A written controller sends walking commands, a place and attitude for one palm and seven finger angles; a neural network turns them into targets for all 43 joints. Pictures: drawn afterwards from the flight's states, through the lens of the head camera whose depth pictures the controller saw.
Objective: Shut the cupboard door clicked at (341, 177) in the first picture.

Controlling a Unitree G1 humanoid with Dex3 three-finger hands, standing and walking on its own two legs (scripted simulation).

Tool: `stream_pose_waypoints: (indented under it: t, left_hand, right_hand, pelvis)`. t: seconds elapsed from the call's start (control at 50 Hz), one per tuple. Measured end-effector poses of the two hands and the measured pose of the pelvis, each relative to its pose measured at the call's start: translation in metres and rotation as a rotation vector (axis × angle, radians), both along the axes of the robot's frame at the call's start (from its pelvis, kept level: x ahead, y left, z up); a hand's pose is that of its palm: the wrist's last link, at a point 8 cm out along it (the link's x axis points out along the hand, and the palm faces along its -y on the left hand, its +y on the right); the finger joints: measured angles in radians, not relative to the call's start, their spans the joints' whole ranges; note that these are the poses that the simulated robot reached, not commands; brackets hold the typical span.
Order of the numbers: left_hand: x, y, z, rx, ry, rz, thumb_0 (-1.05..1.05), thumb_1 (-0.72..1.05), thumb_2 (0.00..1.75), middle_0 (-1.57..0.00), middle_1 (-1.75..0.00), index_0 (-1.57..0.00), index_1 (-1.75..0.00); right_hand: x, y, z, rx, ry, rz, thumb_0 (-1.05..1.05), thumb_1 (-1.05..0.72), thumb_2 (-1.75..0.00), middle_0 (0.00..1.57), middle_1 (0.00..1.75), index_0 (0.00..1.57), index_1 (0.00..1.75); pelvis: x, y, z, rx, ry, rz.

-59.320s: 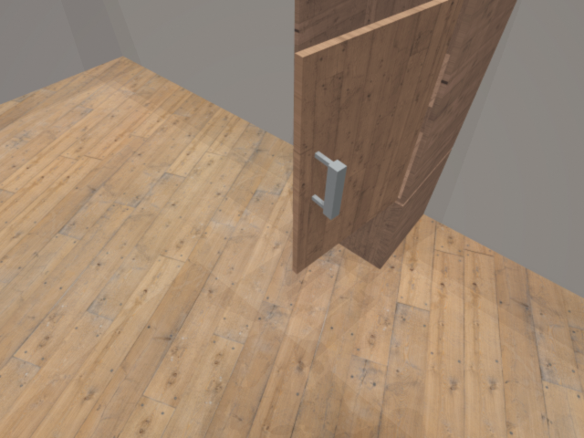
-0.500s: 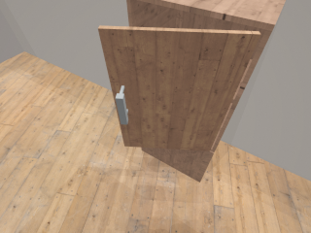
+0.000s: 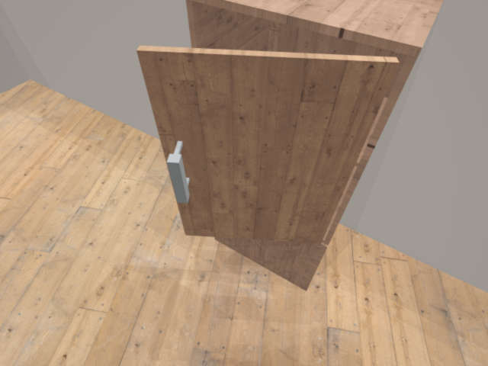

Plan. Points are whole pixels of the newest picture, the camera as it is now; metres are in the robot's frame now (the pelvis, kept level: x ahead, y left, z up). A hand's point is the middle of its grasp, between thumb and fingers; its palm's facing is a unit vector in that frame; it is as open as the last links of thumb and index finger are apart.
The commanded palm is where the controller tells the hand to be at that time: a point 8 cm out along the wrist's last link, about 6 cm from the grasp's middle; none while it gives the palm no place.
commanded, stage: look again from close up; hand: left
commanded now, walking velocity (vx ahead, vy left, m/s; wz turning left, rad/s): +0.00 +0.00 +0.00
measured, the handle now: (181, 172) +0.50 +0.17 -0.02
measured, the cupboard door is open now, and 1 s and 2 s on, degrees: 28 28 28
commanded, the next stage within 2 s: shuffle to correct the standing spot in 0.02 s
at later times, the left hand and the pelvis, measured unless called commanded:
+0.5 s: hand out of the picture +0.05 +0.17 -0.17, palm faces -0.01 -0.97 -0.22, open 7.4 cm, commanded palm none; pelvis +0.03 -0.02 +0.00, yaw +0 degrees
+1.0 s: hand out of the picture +0.05 +0.22 -0.17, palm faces +0.03 -0.96 -0.28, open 7.4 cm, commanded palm none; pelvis -0.01 +0.00 -0.01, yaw +2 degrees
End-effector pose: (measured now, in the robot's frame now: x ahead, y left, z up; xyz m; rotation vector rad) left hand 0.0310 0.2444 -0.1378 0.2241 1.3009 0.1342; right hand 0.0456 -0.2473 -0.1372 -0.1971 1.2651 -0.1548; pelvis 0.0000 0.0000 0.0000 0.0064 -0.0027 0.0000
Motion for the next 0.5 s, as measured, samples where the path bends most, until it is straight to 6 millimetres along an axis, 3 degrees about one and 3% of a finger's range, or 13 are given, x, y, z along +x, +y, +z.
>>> stream_pose_waypoints:
  t: [0.2,0.36,0.5]
  left_hand:
    - [0.026,0.003,0.004,0.024,-0.022,-0.01,0.0,0.91,0.9,-0.2,-0.3,-0.2,-0.3]
    - [0.019,-0.017,-0.005,-0.016,0.041,0.014,0.0,0.91,0.9,-0.2,-0.3,-0.19,-0.3]
    - [0.017,-0.027,-0.004,-0.013,0.06,0.029,0.0,0.91,0.9,-0.2,-0.3,-0.2,-0.3]
  right_hand:
    - [0.015,-0.012,0.001,-0.016,0.003,0.004,0.0,-0.91,-0.9,0.2,0.3,0.2,0.3]
    - [0.014,0.0,-0.006,0.018,0.055,-0.006,0.0,-0.91,-0.9,0.2,0.3,0.2,0.3]
    - [0.019,0.002,-0.008,0.028,0.06,-0.024,0.0,-0.91,-0.9,0.2,0.3,0.2,0.3]
  pelvis:
    - [0.013,-0.006,0.0,0.003,0.0,-0.003]
    - [0.032,-0.01,-0.002,0.008,0.003,-0.002]
    - [0.033,-0.015,-0.001,0.012,0.011,-0.006]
